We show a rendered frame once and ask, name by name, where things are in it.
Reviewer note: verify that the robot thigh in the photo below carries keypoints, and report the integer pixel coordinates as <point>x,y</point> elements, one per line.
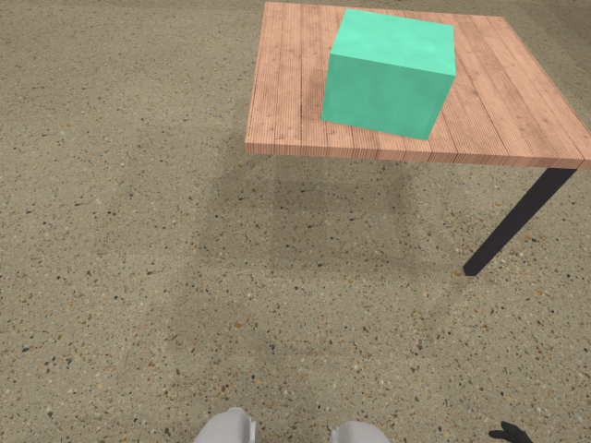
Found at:
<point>357,432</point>
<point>229,427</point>

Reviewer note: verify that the carton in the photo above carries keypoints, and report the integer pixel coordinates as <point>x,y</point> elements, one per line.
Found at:
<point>388,73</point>

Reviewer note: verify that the robot right hand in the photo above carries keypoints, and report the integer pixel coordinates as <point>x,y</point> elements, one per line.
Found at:
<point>511,433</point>

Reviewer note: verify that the robot right thigh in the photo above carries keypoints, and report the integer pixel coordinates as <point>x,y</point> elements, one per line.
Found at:
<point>357,432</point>

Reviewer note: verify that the table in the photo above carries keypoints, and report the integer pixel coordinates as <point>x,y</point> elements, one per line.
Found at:
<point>502,107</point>

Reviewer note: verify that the robot left thigh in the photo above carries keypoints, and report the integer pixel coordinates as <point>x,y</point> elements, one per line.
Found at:
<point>229,427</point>

